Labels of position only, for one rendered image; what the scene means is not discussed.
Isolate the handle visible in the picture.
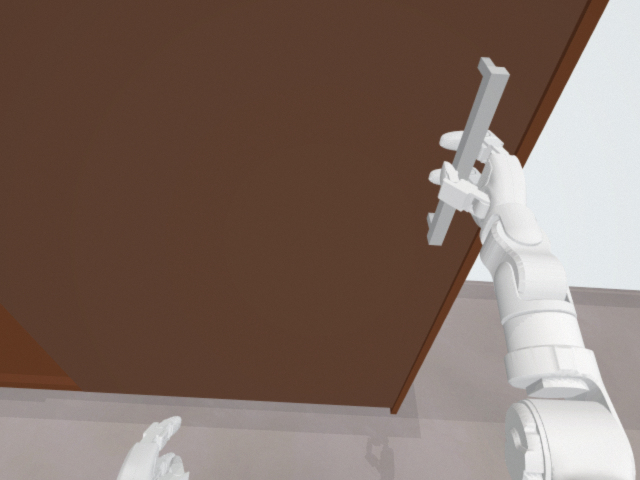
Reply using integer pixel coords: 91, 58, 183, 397
427, 57, 510, 246

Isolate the robot right forearm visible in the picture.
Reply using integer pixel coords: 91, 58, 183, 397
480, 203, 635, 480

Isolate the left robot hand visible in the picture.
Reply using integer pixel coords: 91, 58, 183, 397
117, 416, 189, 480

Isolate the wardrobe door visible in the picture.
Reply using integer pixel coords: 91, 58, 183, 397
0, 303, 69, 377
0, 0, 588, 408

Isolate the right robot hand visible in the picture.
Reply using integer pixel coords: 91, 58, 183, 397
429, 130, 527, 228

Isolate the right robot upper arm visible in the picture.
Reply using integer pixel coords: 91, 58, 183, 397
505, 399, 633, 480

